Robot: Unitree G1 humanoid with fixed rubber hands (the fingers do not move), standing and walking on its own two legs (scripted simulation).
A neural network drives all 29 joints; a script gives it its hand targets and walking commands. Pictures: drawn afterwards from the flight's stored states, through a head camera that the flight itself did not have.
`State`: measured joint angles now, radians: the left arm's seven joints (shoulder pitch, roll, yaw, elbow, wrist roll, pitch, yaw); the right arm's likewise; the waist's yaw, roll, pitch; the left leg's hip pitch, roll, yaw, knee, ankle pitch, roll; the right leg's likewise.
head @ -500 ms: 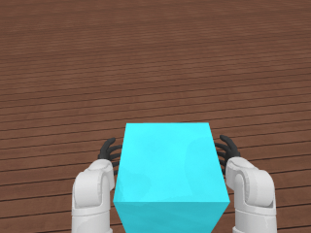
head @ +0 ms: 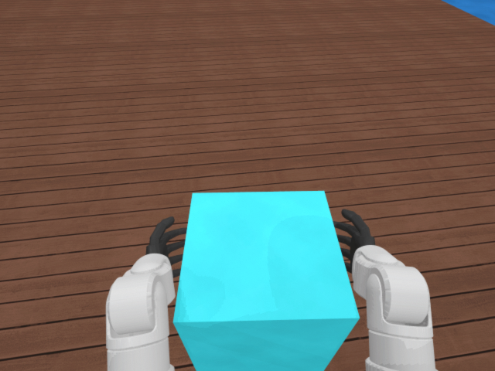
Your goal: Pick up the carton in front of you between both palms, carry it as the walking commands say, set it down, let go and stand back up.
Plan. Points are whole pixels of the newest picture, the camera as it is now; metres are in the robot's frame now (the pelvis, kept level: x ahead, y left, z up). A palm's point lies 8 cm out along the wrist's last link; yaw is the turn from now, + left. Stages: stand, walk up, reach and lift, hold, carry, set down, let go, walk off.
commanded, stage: carry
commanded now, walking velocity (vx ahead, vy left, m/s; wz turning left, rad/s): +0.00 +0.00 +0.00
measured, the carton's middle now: (259, 287) +0.26 +0.00 +0.01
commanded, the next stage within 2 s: none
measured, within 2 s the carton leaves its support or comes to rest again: neither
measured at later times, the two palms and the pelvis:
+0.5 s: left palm (179, 254) +0.28 +0.13 +0.08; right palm (376, 253) +0.28 -0.17 +0.08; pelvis +0.02 -0.02 -0.01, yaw -1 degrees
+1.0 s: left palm (185, 287) +0.24 +0.12 +0.05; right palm (384, 288) +0.24 -0.18 +0.05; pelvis -0.02 -0.03 +0.00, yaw -1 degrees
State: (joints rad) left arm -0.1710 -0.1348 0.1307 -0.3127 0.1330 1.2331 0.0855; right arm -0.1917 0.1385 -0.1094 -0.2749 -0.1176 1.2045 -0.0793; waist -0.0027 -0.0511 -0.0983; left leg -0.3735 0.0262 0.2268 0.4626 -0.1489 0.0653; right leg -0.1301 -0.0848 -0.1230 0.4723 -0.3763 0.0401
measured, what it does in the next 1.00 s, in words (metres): stands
